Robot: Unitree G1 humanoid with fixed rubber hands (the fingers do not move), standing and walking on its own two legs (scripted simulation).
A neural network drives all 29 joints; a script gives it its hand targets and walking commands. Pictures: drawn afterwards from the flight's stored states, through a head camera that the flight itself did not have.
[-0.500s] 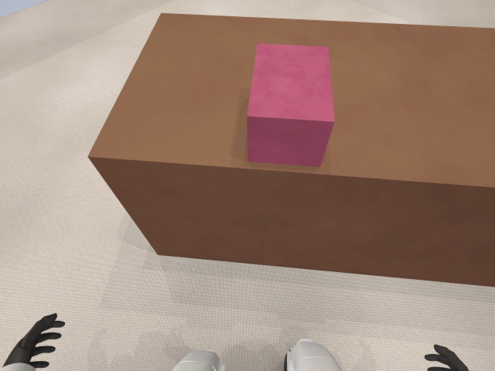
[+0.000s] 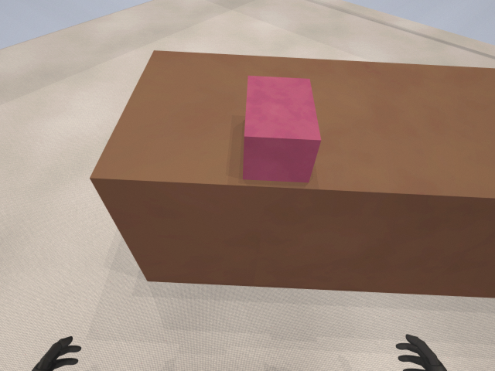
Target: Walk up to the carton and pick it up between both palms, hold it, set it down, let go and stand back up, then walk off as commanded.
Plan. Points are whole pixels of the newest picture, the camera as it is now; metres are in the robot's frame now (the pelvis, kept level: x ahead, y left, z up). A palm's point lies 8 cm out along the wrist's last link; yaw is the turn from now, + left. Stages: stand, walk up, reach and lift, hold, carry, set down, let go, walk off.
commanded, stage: walk off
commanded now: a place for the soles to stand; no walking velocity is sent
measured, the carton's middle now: (277, 127) +0.69 -0.08 -0.03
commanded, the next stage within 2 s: stand in 0.72 s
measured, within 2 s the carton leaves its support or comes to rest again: neither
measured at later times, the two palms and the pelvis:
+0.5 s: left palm (63, 364) +0.14 +0.30 -0.08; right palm out of the picture +0.12 -0.34 -0.09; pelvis +0.01 -0.02 +0.00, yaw +1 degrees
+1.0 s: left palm out of the picture +0.13 +0.30 -0.08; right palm out of the picture +0.12 -0.33 -0.09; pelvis +0.01 -0.02 +0.01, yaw +0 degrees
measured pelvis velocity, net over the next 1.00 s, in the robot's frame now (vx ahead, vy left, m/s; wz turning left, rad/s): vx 0.01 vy -0.02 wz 0.00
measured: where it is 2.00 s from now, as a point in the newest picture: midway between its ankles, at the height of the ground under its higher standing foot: outside the picture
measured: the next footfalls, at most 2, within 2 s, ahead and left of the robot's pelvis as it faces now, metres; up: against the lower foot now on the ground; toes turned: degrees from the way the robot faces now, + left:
none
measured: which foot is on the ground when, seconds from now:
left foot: down 0.00-1.00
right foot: down 0.00-1.00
